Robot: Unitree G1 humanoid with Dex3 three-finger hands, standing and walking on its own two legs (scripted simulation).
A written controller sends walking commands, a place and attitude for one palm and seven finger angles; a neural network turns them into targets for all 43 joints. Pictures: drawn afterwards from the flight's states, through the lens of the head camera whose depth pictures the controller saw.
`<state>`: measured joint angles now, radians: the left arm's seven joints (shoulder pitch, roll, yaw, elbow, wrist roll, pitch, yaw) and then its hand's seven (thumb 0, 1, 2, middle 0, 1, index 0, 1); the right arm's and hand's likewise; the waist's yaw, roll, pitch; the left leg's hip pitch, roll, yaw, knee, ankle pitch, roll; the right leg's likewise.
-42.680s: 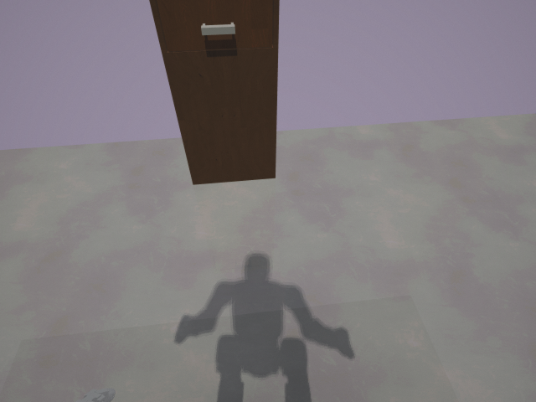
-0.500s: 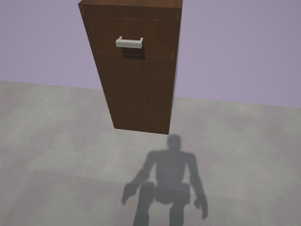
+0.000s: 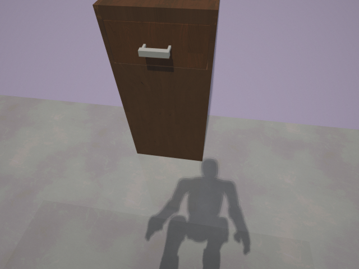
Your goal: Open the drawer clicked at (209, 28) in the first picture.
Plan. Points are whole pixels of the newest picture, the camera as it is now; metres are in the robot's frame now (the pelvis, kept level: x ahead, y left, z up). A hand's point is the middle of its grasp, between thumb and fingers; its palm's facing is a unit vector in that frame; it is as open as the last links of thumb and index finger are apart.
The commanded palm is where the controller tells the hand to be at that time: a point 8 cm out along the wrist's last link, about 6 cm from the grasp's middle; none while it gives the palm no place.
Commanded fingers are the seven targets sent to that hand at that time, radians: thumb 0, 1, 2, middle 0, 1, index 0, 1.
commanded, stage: turn to face it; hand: left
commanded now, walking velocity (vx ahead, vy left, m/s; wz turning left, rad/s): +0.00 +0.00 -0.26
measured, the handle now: (155, 49) +0.87 +0.14 +0.03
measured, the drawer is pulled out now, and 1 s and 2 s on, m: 0.00 0.00 0.00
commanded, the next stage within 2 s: take the last steps up to it in 0.10 s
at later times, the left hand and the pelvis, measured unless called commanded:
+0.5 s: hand out of the picture +0.06 +0.19 -0.18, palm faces -0.04 -0.98 -0.19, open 7.4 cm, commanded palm none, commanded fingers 0.00 0.90 0.90 -0.20 -0.30 -0.20 -0.30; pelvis +0.04 +0.01 -0.01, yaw -4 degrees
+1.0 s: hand out of the picture +0.11 +0.19 -0.19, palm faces +0.01 -0.99 -0.14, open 7.4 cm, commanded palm none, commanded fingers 0.00 0.90 0.90 -0.20 -0.30 -0.20 -0.30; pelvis +0.20 +0.04 -0.03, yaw -6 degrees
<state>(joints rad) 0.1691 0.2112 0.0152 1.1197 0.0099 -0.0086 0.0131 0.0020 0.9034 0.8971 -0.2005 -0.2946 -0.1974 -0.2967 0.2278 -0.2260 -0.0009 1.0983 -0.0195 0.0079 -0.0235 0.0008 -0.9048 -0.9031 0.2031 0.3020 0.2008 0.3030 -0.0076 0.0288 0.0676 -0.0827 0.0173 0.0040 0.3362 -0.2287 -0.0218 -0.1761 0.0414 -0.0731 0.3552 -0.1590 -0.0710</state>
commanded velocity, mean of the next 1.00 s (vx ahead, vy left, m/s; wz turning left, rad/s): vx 0.23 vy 0.02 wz -0.09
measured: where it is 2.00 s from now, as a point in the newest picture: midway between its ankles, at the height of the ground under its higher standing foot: (184, 251)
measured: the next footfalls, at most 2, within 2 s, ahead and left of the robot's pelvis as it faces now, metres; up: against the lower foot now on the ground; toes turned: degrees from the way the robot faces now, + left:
left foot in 0.98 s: +0.35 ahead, +0.14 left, +0.00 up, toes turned -2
right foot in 1.30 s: +0.36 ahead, -0.10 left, +0.00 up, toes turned -6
